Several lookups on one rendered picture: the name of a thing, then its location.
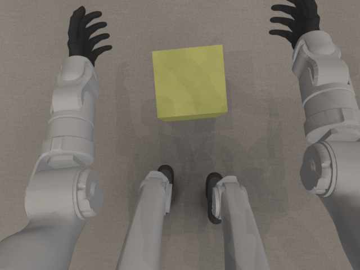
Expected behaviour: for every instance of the robot right forearm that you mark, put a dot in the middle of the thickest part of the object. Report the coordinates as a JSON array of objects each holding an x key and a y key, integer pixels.
[{"x": 327, "y": 94}]

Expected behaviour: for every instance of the robot left upper arm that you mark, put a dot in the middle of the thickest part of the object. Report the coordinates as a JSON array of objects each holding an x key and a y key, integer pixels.
[{"x": 59, "y": 203}]

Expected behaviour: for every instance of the robot right hand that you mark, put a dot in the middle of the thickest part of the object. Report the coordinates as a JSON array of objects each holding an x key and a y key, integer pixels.
[{"x": 305, "y": 20}]

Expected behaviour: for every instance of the robot right upper arm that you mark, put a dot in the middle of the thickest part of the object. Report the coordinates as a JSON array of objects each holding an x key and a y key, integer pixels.
[{"x": 331, "y": 170}]

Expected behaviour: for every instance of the carton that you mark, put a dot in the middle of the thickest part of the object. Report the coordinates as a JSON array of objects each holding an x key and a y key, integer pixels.
[{"x": 190, "y": 83}]

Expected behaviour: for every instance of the robot left hand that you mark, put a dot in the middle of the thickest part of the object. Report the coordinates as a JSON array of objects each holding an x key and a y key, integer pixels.
[{"x": 79, "y": 43}]

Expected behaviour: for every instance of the left robot thigh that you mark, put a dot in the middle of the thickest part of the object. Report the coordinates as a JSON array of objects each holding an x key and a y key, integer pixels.
[{"x": 142, "y": 244}]

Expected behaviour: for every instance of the robot left forearm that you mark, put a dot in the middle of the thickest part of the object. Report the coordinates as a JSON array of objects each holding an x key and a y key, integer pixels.
[{"x": 71, "y": 122}]

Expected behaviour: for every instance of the left robot foot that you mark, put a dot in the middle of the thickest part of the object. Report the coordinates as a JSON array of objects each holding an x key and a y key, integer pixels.
[{"x": 168, "y": 172}]

